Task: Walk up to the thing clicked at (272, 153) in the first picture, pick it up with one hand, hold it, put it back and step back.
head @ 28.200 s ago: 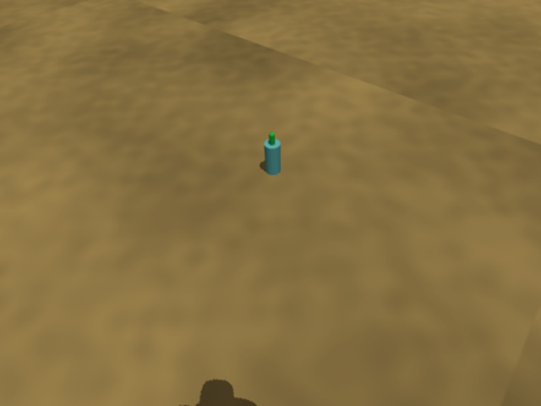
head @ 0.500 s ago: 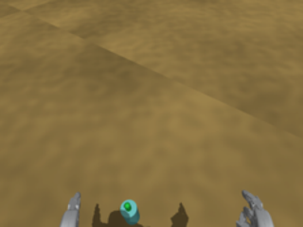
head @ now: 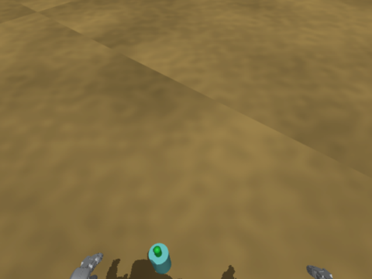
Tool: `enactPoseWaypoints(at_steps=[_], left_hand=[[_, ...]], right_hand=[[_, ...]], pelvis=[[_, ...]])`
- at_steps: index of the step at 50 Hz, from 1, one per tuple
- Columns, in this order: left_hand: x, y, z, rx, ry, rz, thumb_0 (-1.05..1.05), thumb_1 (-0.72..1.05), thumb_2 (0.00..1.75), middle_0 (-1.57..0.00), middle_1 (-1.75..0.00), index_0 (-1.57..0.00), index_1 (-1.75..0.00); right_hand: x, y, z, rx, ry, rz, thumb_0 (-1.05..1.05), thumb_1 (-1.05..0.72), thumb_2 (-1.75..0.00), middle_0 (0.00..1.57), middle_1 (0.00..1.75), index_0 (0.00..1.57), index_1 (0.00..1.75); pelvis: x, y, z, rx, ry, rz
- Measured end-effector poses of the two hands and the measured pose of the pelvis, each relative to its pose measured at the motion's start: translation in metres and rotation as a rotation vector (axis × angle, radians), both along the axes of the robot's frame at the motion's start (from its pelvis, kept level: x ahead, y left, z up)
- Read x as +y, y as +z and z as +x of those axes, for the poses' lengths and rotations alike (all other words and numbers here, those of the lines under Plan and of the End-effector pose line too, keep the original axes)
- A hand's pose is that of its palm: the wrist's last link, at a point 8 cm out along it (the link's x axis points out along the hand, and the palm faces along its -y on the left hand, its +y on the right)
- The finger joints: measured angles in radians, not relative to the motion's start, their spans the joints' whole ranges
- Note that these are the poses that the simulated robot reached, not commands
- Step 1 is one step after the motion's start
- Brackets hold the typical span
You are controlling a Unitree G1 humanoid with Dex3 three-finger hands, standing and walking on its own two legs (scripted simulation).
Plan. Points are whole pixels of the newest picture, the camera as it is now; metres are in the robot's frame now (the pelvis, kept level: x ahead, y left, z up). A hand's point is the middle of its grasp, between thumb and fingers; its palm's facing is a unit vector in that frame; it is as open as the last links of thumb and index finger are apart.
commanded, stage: stand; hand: left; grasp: from the side
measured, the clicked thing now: (159, 257) +0.34 +0.16 -0.61
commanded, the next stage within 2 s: none
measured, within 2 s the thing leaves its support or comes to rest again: neither
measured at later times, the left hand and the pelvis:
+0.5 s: hand out of the picture +0.05 +0.26 -0.13, palm faces +0.00 -0.94 -0.34, open 7.4 cm; pelvis +0.00 +0.02 +0.04, yaw +0 degrees
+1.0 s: hand out of the picture +0.05 +0.25 -0.12, palm faces -0.01 -0.94 -0.34, open 7.4 cm; pelvis +0.00 +0.00 +0.04, yaw +0 degrees
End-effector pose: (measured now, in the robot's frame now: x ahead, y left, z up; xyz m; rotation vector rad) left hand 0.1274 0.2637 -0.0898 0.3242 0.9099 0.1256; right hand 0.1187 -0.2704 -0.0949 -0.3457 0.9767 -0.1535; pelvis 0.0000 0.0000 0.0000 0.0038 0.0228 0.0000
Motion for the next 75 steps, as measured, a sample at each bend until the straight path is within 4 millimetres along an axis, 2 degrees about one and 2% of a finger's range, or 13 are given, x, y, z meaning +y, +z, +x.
enactPoseWaypoints(at_steps=[5,11,16,22,29,44,75], left_hand=[[0.022,-0.005,-0.029,0.116,0.052,0.014,0.01,0.74,0.86,-0.2,-0.3,-0.2,-0.29],[0.035,-0.004,-0.06,0.234,0.105,0.018,0.01,0.86,0.89,-0.2,-0.3,-0.2,-0.3],[0.039,-0.003,-0.078,0.302,0.129,0.016,0.01,0.89,0.89,-0.2,-0.3,-0.2,-0.3],[0.04,0.0,-0.086,0.331,0.146,0.014,0.01,0.9,0.9,-0.2,-0.3,-0.2,-0.3],[0.039,0.002,-0.089,0.336,0.149,0.013,0.01,0.91,0.9,-0.2,-0.3,-0.2,-0.3],[0.032,0.005,-0.093,0.371,0.154,0.02,0.01,0.91,0.9,-0.2,-0.3,-0.2,-0.3],[0.018,0.01,-0.052,0.323,0.125,0.017,0.01,0.91,0.9,-0.2,-0.3,-0.2,-0.3]], right_hand=[[-0.01,0.004,-0.029,0.093,-0.049,-0.017,0.01,-0.9,-0.9,0.21,0.3,0.2,0.3],[-0.005,0.006,-0.054,0.195,-0.082,-0.006,0.01,-0.9,-0.9,0.21,0.3,0.2,0.3],[0.004,0.005,-0.061,0.231,-0.094,0.017,0.01,-0.9,-0.9,0.21,0.3,0.2,0.3],[0.01,0.005,-0.061,0.237,-0.094,0.033,0.01,-0.9,-0.9,0.21,0.3,0.2,0.3],[0.009,0.007,-0.058,0.229,-0.094,0.04,0.0,-0.9,-0.9,0.21,0.3,0.2,0.3],[-0.01,0.007,-0.065,0.264,-0.11,0.031,0.0,-0.9,-0.9,0.21,0.3,0.2,0.3],[-0.029,0.011,-0.05,0.257,-0.12,0.022,0.0,-0.9,-0.9,0.21,0.3,0.2,0.3]], pelvis=[[0.007,0.011,0.002,-0.026,-0.002,-0.004],[0.013,0.024,0.004,-0.049,-0.003,-0.006],[0.016,0.031,0.004,-0.067,-0.003,-0.004],[0.018,0.036,0.001,-0.086,0.0,-0.001],[0.017,0.038,-0.004,-0.091,0.001,0.002],[0.008,0.041,-0.004,-0.084,0.0,0.002],[-0.007,0.043,0.01,-0.069,-0.01,-0.001]])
